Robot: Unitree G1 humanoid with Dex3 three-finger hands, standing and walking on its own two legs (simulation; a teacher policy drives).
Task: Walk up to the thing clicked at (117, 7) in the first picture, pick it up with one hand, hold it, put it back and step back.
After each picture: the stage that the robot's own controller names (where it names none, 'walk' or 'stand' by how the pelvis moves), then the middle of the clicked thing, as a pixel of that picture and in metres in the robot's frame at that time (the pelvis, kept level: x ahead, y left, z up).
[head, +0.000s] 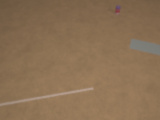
stand; (117, 10) +2.04 -0.46 -0.72
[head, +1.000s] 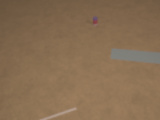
walk; (95, 21) +1.95 +0.00 -0.69
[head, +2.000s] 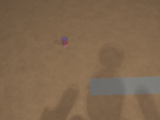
walk; (64, 42) +1.37 +0.31 -0.72
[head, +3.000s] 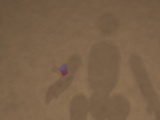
walk; (64, 71) +0.94 +0.28 -0.71
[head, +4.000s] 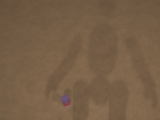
walk; (66, 101) +0.62 +0.26 -0.71
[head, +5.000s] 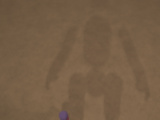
stand; (64, 117) +0.47 +0.22 -0.70
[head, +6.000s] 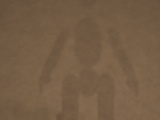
stand; out of the picture +0.40 +0.21 -0.71
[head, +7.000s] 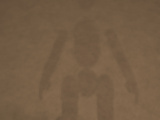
walk; out of the picture +0.40 +0.22 -0.72
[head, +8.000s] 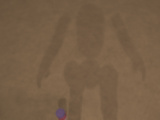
stand; (61, 115) +0.42 +0.25 -0.69
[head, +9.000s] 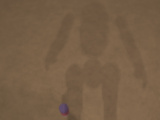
walk; (64, 110) +0.45 +0.18 -0.69
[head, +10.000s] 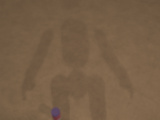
stand; (56, 114) +0.50 +0.19 -0.71
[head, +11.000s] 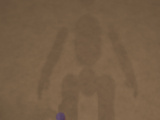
stand; (61, 119) +0.47 +0.20 -0.72
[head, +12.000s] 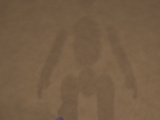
stand; out of the picture +0.45 +0.21 -0.73
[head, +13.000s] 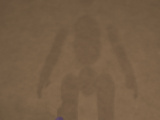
stand; out of the picture +0.44 +0.21 -0.73
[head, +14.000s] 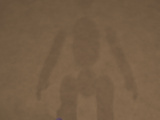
go down; out of the picture +0.44 +0.22 -0.73
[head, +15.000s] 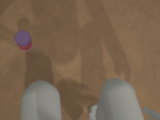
go down; (24, 42) +0.52 +0.24 -0.34
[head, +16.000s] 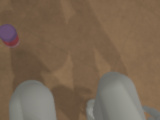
approach; (9, 37) +0.52 +0.25 -0.30
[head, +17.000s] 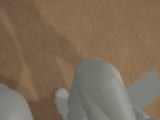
close in; out of the picture +0.50 +0.30 -0.23
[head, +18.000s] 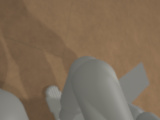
close; out of the picture +0.49 +0.32 -0.24
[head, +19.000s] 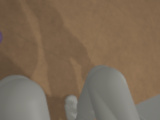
lift; out of the picture +0.47 +0.24 -0.26
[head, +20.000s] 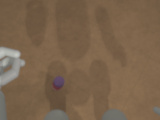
lift; (58, 83) +0.48 +0.14 -0.52
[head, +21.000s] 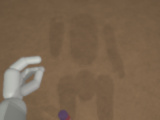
close; (64, 117) +0.44 +0.15 -0.66
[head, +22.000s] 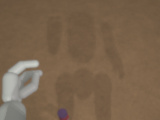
hold; (63, 115) +0.44 +0.15 -0.67
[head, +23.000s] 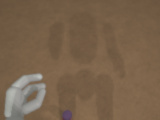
hold; (67, 117) +0.43 +0.14 -0.67
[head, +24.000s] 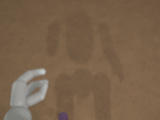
crouch; (63, 119) +0.43 +0.16 -0.68
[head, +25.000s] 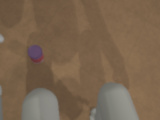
crouch; (36, 55) +0.51 +0.18 -0.37
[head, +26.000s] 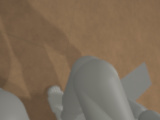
lower; out of the picture +0.48 +0.26 -0.24
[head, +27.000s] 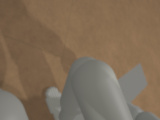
lower; out of the picture +0.48 +0.26 -0.24
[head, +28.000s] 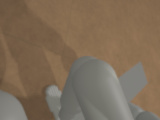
lower; out of the picture +0.48 +0.26 -0.24
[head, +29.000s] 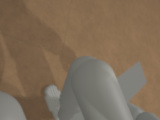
lower; out of the picture +0.48 +0.26 -0.25
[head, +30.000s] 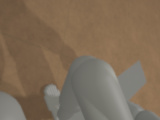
loosen; out of the picture +0.48 +0.26 -0.25
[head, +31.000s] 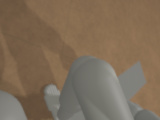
withdraw; out of the picture +0.47 +0.23 -0.24
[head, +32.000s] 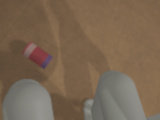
stand; (37, 55) +0.45 +0.13 -0.30
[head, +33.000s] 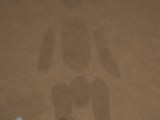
stand; out of the picture +0.37 +0.06 -0.67
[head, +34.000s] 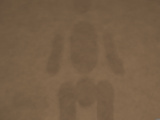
stand; out of the picture +0.38 +0.08 -0.69
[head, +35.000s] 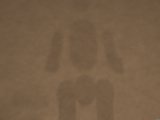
stand; out of the picture +0.37 +0.08 -0.69
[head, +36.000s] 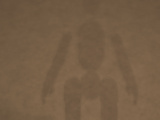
stand; out of the picture +0.38 +0.07 -0.75
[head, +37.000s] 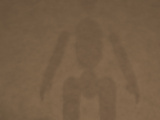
stand; out of the picture +0.36 +0.09 -0.75
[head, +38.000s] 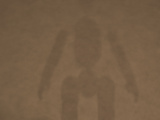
walk; out of the picture +0.36 +0.10 -0.75
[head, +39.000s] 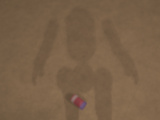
walk; (78, 102) +0.51 +0.10 -0.72
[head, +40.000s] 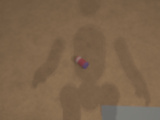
walk; (82, 62) +0.86 +0.04 -0.72
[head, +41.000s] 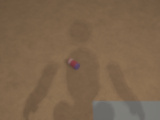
stand; (73, 63) +1.00 +0.10 -0.73
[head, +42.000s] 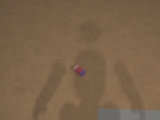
stand; (79, 70) +0.97 +0.08 -0.75
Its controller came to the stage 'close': yes
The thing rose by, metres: 0.01
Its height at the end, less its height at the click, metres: -0.02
